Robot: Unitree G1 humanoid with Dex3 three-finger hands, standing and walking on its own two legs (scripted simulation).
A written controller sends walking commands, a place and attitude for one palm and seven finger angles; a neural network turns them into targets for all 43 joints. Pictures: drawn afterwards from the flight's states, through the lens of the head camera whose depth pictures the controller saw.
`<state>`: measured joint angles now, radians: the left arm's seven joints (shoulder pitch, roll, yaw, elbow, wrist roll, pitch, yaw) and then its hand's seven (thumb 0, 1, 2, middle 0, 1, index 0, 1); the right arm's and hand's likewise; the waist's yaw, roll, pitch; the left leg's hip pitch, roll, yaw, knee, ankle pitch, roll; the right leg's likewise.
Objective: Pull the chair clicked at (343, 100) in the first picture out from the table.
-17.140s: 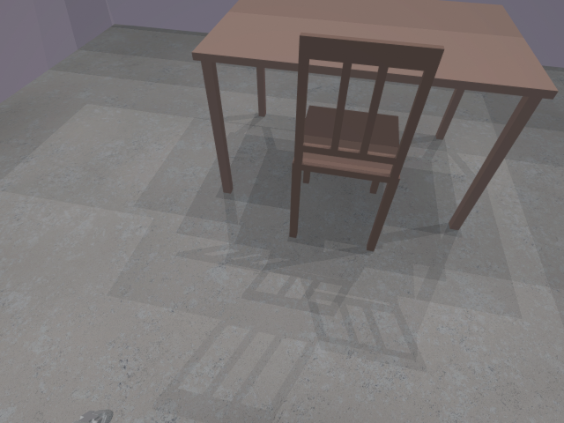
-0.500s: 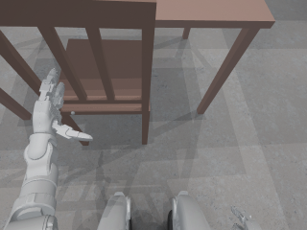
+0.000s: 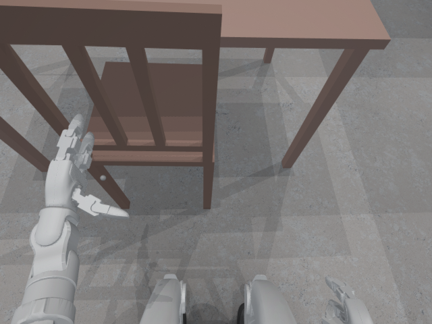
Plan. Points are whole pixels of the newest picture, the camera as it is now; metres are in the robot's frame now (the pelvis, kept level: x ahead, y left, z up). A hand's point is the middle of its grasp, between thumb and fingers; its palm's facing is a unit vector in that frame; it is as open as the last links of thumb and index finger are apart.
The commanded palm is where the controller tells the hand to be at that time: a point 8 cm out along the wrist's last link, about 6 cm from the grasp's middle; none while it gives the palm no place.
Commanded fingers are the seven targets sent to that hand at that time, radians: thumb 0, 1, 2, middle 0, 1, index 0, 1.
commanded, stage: aim the fingers beside a spindle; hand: left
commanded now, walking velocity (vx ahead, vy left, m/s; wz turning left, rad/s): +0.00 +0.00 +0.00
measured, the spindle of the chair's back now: (103, 104) +0.53 +0.25 +0.01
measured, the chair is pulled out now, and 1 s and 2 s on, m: -0.02 -0.02 -0.02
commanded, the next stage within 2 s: push the fingers through the gap in 0.86 s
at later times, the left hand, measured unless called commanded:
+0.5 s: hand (95, 183) +0.35 +0.22 +0.02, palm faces +0.05 -1.00 -0.04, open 16.9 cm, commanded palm +0.33 +0.27 +0.02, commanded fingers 0.00 -0.50 0.30 -0.06 -0.08 -0.06 -0.08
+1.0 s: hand (97, 184) +0.35 +0.22 +0.02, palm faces +0.05 -1.00 -0.04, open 16.9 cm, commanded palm +0.33 +0.27 +0.02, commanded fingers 0.00 -0.50 0.30 -0.06 -0.08 -0.06 -0.08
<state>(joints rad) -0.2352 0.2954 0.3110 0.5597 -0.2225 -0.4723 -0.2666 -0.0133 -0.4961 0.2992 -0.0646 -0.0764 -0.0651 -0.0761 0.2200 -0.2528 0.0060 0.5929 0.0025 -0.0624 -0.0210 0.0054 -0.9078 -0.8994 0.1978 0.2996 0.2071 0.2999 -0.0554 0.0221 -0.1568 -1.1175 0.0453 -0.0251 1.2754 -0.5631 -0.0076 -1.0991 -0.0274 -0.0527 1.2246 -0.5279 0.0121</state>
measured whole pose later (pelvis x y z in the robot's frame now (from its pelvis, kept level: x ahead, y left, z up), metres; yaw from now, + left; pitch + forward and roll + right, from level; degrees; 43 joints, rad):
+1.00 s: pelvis +0.00 +0.01 +0.00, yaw +0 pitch +23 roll -3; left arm -0.18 0.29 0.30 0.50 -0.23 -0.46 -0.25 -0.01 -0.50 0.30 -0.06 -0.08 -0.07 -0.08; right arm 0.24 -0.25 0.02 0.59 0.00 -0.09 -0.03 0.01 -0.91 -0.90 0.20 0.30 0.21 0.30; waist -0.05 0.03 -0.16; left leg -1.12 0.04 -0.02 1.27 -0.56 0.00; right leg -1.09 -0.03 -0.05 1.22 -0.52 0.02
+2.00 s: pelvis -0.01 +0.01 -0.01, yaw -1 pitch +27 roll -4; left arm -0.67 0.46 0.44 0.97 -0.15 -0.47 -0.29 -0.01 -0.50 0.30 -0.06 -0.08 -0.06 -0.08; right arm 0.27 -0.27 0.03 0.64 -0.02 -0.02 -0.02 0.00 -0.91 -0.90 0.20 0.30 0.21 0.30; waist -0.13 0.03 -0.14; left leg -1.23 0.05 -0.03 1.33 -0.56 0.00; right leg -1.21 -0.02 -0.05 1.26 -0.51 0.02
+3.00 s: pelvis -0.01 +0.01 -0.01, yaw -1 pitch +27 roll -4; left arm -0.72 0.47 0.43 1.01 -0.12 -0.47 -0.24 -0.01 -0.49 0.30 -0.20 -0.55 -0.20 -0.55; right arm 0.27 -0.26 0.03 0.62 -0.03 0.06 0.00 0.00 -0.91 -0.90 0.20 0.30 0.21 0.30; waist -0.14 0.03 -0.14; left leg -1.24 0.05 -0.03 1.32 -0.56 0.00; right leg -1.21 -0.01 -0.05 1.24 -0.51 0.02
